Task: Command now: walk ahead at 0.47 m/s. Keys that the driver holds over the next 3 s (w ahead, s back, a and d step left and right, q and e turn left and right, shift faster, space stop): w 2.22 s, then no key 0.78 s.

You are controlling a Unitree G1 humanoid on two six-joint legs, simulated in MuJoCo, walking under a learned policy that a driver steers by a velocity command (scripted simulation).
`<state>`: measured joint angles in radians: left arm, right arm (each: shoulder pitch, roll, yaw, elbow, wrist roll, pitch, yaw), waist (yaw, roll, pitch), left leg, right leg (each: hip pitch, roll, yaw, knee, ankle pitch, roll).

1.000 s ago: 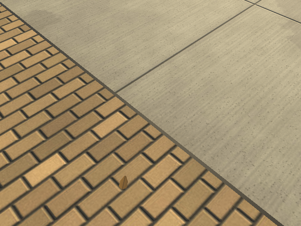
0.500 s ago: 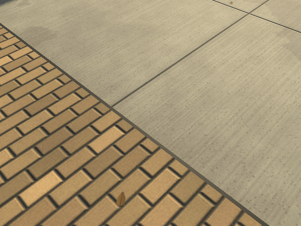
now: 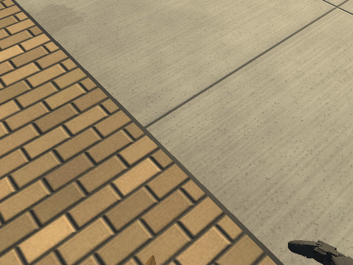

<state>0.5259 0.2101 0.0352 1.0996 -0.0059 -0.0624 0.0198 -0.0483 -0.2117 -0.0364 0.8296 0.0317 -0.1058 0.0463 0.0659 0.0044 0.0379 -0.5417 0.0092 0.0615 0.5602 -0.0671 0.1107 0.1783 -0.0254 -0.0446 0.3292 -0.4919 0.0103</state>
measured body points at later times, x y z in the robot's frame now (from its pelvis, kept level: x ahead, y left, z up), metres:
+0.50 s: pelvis +0.28 +0.00 +0.02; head +0.30 -0.02 +0.47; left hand +0.47 +0.22 -0.08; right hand +0.20 -0.24 -0.13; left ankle +0.15 +0.10 -0.71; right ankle +0.40 -0.10 -0.70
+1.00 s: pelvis +0.54 -0.01 +0.02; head +0.58 -0.01 +0.47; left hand +0.47 +0.23 -0.12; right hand +0.74 -0.23 -0.09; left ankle +0.71 +0.09 -0.69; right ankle +0.40 -0.10 -0.71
